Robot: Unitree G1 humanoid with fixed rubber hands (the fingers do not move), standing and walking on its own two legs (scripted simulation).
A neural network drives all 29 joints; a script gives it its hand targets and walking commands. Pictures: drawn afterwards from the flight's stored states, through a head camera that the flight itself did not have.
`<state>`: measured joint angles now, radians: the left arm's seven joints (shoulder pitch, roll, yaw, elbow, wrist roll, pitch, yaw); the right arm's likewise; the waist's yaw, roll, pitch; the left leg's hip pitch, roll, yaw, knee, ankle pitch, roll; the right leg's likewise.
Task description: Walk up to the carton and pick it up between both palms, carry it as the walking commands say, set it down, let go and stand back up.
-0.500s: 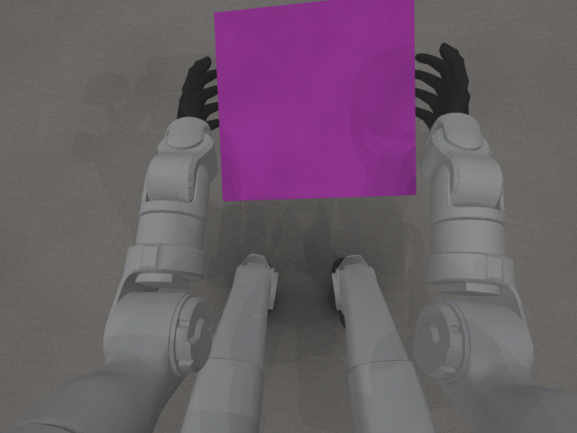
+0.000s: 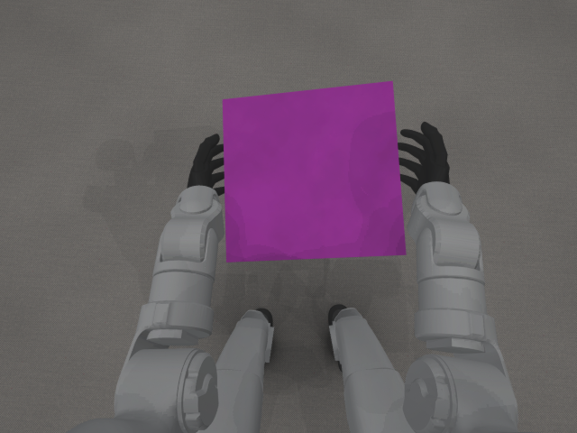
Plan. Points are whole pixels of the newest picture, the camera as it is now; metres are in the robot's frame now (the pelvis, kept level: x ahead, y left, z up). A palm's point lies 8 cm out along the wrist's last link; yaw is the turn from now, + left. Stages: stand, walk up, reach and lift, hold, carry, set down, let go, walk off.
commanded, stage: reach and lift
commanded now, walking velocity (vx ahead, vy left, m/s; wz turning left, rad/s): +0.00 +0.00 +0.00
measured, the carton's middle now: (314, 186) +0.42 -0.02 -0.10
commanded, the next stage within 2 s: hold in 1.76 s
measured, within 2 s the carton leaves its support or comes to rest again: neither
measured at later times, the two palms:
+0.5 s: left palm (169, 163) +0.39 +0.14 +0.07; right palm (474, 157) +0.38 -0.16 +0.09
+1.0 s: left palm (175, 166) +0.38 +0.13 +0.08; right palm (482, 170) +0.37 -0.17 +0.09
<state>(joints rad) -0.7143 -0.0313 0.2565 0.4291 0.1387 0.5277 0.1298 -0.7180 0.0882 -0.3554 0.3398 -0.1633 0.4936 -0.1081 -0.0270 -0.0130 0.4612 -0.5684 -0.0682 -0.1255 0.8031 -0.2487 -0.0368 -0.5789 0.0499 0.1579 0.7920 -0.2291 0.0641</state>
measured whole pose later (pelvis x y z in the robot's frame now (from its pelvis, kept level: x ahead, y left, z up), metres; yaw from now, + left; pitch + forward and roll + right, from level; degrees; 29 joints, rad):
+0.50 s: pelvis +0.08 +0.00 +0.04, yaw +0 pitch -3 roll -1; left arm -0.44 -0.11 0.29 0.64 0.30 0.67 0.07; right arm -0.43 0.15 -0.36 0.56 -0.28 0.63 -0.09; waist -0.03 -0.02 -0.12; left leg -0.22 -0.03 -0.13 0.56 -0.28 -0.02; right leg -0.23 0.04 0.14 0.53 -0.24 0.04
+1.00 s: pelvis +0.10 +0.00 +0.05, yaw +0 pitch -5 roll +0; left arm -0.23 -0.14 0.14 0.26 0.24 0.80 0.08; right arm -0.21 0.14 -0.23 0.20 -0.24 0.76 -0.04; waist -0.03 0.00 -0.01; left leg -0.08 -0.04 -0.13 0.39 -0.22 -0.01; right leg -0.09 0.02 0.15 0.39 -0.21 0.04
